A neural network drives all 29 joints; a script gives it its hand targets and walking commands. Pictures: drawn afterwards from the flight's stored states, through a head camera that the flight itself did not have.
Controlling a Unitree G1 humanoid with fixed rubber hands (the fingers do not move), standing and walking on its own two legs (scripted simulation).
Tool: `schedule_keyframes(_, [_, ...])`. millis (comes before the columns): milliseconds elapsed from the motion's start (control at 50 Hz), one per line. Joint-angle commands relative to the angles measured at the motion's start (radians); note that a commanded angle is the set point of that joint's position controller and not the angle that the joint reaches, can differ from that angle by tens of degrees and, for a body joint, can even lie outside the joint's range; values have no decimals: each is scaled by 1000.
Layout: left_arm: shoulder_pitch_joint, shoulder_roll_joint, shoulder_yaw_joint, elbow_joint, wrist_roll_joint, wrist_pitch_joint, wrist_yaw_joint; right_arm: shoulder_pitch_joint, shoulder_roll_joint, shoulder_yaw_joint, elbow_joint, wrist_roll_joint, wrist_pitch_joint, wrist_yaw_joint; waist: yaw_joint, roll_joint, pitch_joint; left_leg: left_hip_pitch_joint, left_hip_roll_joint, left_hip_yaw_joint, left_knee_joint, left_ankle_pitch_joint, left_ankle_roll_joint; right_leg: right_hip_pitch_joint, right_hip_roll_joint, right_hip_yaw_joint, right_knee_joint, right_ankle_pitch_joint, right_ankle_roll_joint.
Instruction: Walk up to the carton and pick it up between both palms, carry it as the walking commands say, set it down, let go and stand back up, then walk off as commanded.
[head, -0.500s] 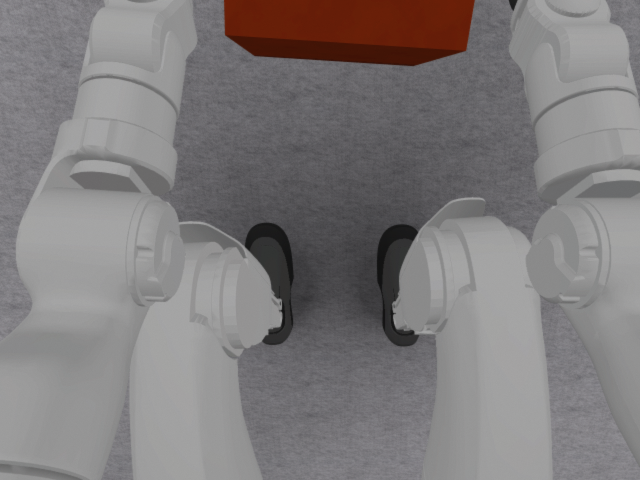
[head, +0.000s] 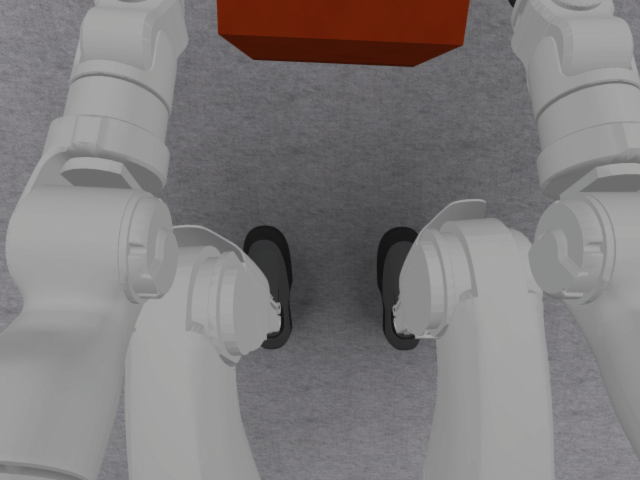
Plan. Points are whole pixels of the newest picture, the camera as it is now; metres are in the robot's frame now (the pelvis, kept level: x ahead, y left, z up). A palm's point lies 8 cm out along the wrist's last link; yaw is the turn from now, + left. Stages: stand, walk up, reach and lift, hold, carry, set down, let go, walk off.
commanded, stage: set down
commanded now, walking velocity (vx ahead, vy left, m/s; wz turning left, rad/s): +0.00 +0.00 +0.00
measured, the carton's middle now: out of the picture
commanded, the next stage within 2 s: none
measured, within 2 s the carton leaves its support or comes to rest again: neither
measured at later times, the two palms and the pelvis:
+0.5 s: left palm out of the picture +0.56 +0.11 -0.19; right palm out of the picture +0.52 -0.21 -0.19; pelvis +0.00 +0.00 +0.00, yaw +0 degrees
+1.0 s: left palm out of the picture +0.56 +0.14 -0.18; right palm out of the picture +0.52 -0.24 -0.19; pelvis +0.00 +0.00 +0.00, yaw +0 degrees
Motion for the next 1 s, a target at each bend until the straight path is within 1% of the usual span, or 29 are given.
schedule_keyframes(0, [-449, -793, -186, -114, -125, -63, -223, -516, 775, 235, -148, 120, -58, 177, -47, -5, -880, 401, -110, -153, -40, 383, 7, 340, 74, 17, -162, 427, -14])
schedule_keyframes(20, [-464, -765, -189, -151, -118, -71, -220, -492, 760, 226, -118, 111, -56, 176, -73, 4, -864, 380, -99, -156, -35, 350, 5, 318, 77, 28, -162, 414, -25])
schedule_keyframes(40, [-466, -806, -195, -138, -127, -68, -221, -508, 763, 227, -117, 118, -62, 173, -48, 16, -883, 397, -104, -146, -33, 369, 3, 352, 71, 24, -155, 434, -24])
schedule_keyframes(120, [-469, -742, -173, -136, -122, -69, -221, -451, 753, 200, -99, 102, -57, 173, -85, -22, -852, 382, -99, -155, -45, 348, 5, 350, 79, 11, -163, 423, -18])
schedule_keyframes(160, [-450, -718, -166, -94, -113, -68, -213, -477, 719, 193, -112, 92, -65, 161, -64, 0, -854, 370, -92, -137, -26, 338, -5, 345, 74, 23, -160, 431, -18])
schedule_keyframes(200, [-435, -711, -156, -87, -110, -65, -215, -452, 695, 175, -69, 76, -63, 150, -81, -25, -811, 336, -96, -160, -43, 314, 2, 354, 72, 17, -152, 422, -22])
schedule_keyframes(220, [-461, -704, -154, -102, -108, -72, -210, -472, 682, 173, -109, 81, -75, 147, -53, 11, -846, 368, -96, -140, -26, 325, -5, 350, 75, 25, -157, 413, -16])
schedule_keyframes(320, [-480, -550, -157, -141, -121, -90, -165, -407, 586, 141, -70, 91, -83, 115, -90, -11, -894, 412, -90, -152, -36, 365, -10, 374, 68, 11, -155, 452, -7])
schedule_keyframes(340, [-436, -519, -149, -138, -125, -91, -152, -426, 514, 127, -97, 89, -101, 98, -114, -29, -906, 382, -89, -152, -24, 362, -11, 402, 62, 6, -148, 465, -8])
schedule_keyframes(360, [-452, -429, -128, -119, -106, -98, -134, -455, 430, 125, -104, 102, -107, 82, -65, -4, -929, 436, -89, -144, -33, 356, -9, 386, 59, 9, -148, 441, -2])
schedule_keyframes(380, [-429, -393, -109, -114, -100, -95, -124, -420, 384, 94, -114, 86, -114, 64, -80, 11, -929, 465, -83, -136, -26, 390, -21, 347, 63, 6, -165, 436, 1])
schedule_keyframes(400, [-413, -332, -98, -127, -100, -102, -105, -399, 329, 83, -101, 86, -117, 51, -51, -4, -936, 469, -92, -148, -40, 375, -16, 370, 62, -1, -152, 414, 2])
schedule_keyframes(440, [-414, -214, -97, -103, -114, -105, -69, -352, 177, 55, -56, 84, -132, 8, -89, -3, -958, 509, -75, -162, -40, 416, -24, 360, 52, 3, -157, 434, -1])
schedule_keyframes(460, [-391, -68, -47, -119, -111, -118, -38, -333, 54, 39, -57, 91, -137, -26, -78, -35, -969, 489, -73, -150, -40, 399, -25, 417, 46, 10, -171, 450, 3])
schedule_keyframes(500, [-419, 23, -61, -105, -130, -121, 7, -369, -104, 4, -84, 92, -159, -80, -101, 1, -1060, 556, -64, -162, -28, 443, -39, 383, 41, 8, -176, 450, 6])
schedule_keyframes(520, [-381, 55, -46, -29, -114, -119, 24, -345, -95, 5, -31, 101, -148, -90, -73, -7, -1035, 532, -71, -174, -48, 414, -30, 361, 47, -2, -168, 427, 12])
schedule_keyframes(560, [-378, 91, -71, 2, -132, -116, 37, -330, -161, 17, 34, 112, -148, -112, -94, -6, -1014, 554, -64, -177, -25, 426, -38, 336, 42, 2, -163, 420, 16])
schedule_keyframes(580, [-368, 120, -60, 23, -126, -115, 38, -328, -138, 38, 42, 143, -145, -111, -87, -35, -985, 572, -62, -187, -45, 419, -29, 333, 40, -8, -168, 400, 22])
schedule_keyframes(600, [-408, 125, -59, -32, -125, -123, 41, -365, -134, 37, -15, 143, -147, -110, -64, -3, -1020, 536, -55, -169, -36, 410, -39, 338, 44, 10, -165, 422, 16])
schedule_keyframes(640, [-425, 166, -66, -19, -134, -127, 51, -390, -187, 25, -15, 145, -160, -124, -75, -6, -1066, 528, -52, -170, -35, 432, -39, 334, 38, 5, -153, 444, 17])
schedule_keyframes(660, [-436, 167, -63, -65, -137, -132, 55, -415, -181, 66, -54, 185, -167, -124, -33, -5, -1119, 570, -52, -166, -29, 469, -39, 369, 38, 7, -144, 463, 24])
schedule_keyframes(720, [-425, 170, -82, -16, -176, -124, 52, -394, -215, 57, -59, 169, -166, -134, -93, -29, -1134, 559, -37, -174, -10, 462, -30, 369, 34, -1, -149, 483, 31])
schedule_keyframes(820, [-404, 253, -80, -29, -167, -127, 55, -381, -216, 73, -5, 200, -153, -127, -53, -18, -1139, 544, -33, -166, -23, 441, -29, 354, 28, 3, -141, 455, 28])
schedule_keyframes(840, [-407, 214, -86, -30, -178, -127, 44, -383, -215, 69, -36, 188, -158, -119, -82, -30, -1104, 487, -34, -160, -36, 411, -26, 380, 27, -3, -143, 460, 23])
schedule_keyframes(880, [-416, 198, -99, -34, -191, -120, 35, -387, -233, 85, -20, 201, -151, -115, -69, -17, -1120, 519, -34, -156, -38, 421, -35, 407, 20, 2, -150, 472, 21])
schedule_keyframes(900, [-444, 212, -126, -61, -201, -119, 39, -419, -283, 50, -67, 177, -157, -124, -111, 9, -1190, 575, -23, -164, -32, 456, -36, 418, 22, -1, -149, 504, 25])
schedule_keyframes(940, [-415, 232, -95, -59, -188, -116, 38, -410, -217, 111, -94, 213, -141, -118, -47, -10, -1216, 584, -35, -158, -30, 458, -30, 434, 29, 2, -160, 505, 28])
schedule_keyframes(960, [-434, 190, -121, -69, -212, -114, 36, -419, -242, 119, -104, 225, -148, -113, -74, -9, -1207, 574, -30, -138, -19, 460, -34, 437, 31, 8, -173, 506, 24])
schedule_keyframes(980, [-444, 205, -107, -98, -218, -117, 36, -431, -217, 126, -138, 226, -147, -116, -65, -43, -1271, 590, -32, -160, -38, 473, -20, 488, 28, -5, -151, 537, 28])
